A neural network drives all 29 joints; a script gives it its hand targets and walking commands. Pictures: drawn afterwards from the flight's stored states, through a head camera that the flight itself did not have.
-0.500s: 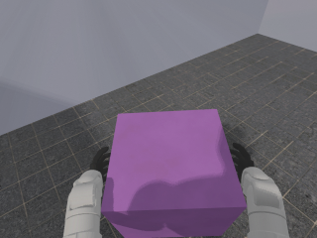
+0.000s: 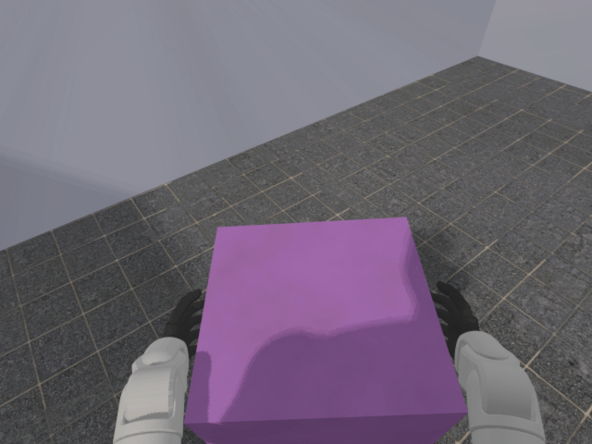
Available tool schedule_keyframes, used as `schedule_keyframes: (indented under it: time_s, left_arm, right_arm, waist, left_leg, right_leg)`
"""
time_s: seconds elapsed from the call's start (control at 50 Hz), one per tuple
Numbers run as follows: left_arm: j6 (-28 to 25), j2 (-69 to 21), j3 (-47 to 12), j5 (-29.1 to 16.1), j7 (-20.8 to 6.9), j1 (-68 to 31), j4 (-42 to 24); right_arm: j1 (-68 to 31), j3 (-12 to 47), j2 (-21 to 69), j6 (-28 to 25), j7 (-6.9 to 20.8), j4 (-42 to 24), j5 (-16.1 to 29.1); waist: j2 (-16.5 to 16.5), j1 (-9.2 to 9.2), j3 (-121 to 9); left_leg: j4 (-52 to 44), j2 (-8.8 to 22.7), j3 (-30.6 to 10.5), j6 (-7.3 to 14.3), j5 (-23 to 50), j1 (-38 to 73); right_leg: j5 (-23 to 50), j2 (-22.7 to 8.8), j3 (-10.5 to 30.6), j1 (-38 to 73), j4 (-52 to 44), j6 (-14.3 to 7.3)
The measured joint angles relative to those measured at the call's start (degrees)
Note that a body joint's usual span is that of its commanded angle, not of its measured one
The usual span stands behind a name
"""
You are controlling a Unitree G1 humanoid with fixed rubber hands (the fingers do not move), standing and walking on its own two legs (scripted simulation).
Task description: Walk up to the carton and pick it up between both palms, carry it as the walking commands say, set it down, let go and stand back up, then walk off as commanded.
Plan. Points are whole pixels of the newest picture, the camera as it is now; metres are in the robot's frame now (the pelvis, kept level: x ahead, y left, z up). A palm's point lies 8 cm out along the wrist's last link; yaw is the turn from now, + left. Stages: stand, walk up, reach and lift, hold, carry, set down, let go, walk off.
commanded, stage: reach and lift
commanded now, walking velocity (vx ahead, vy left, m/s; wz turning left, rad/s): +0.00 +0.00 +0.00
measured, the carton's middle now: (317, 344) +0.30 -0.01 -0.04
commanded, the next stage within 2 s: hold in 0.16 s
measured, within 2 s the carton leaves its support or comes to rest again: neither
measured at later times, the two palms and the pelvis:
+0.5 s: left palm (176, 351) +0.25 +0.18 +0.02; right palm (466, 343) +0.25 -0.20 +0.03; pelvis -0.01 +0.00 +0.00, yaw +0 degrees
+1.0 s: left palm (175, 355) +0.25 +0.18 +0.02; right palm (466, 348) +0.25 -0.20 +0.03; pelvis -0.01 +0.00 +0.00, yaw +0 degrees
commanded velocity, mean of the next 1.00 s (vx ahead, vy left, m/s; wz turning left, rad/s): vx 0.00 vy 0.00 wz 0.00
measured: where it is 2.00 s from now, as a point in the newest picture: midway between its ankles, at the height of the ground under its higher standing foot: outside the picture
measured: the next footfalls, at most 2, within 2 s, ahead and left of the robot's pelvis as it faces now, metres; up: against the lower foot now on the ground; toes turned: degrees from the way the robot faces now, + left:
none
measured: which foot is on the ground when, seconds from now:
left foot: down 0.00-1.00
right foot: down 0.00-1.00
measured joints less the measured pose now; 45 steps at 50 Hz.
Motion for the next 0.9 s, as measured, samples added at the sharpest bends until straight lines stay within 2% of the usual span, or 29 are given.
schedule_keyframes:
  time_s: [0.24,0.46,0.9]
  left_arm:
    - [0.2,0.5,-1.5,-0.8,0.7,2.2,-2.1]
    - [0.0,0.8,-0.9,-0.9,0.7,-0.5,0.5]
    - [0.5,0.4,-0.7,-0.6,0.3,-0.2,-0.3]
  right_arm:
    - [1.8,1.1,-0.3,0.1,-0.5,-1.7,0.8]
    - [0.1,0.2,-0.1,0.1,-0.8,-0.5,0.3]
    - [0.9,0.3,0.1,0.4,-0.8,-1.5,0.4]
  waist:
    - [0.0,-0.1,0.0]
    - [-0.2,0.12,0.1]
    - [-0.1,0.03,0.3]
  left_leg:
    - [-0.1,0.0,-0.3,-0.1,0.3,-0.3]
    - [0.9,0.1,-0.5,-0.1,0.4,-1.2]
    - [1.0,-0.1,-0.6,0.0,0.7,-1.3]
  right_leg:
    - [0.2,0.1,-0.2,-0.2,-0.1,-0.1]
    - [0.3,0.1,-0.4,-1.0,0.8,-0.2]
    - [0.6,0.0,-0.4,-1.1,0.7,-0.1]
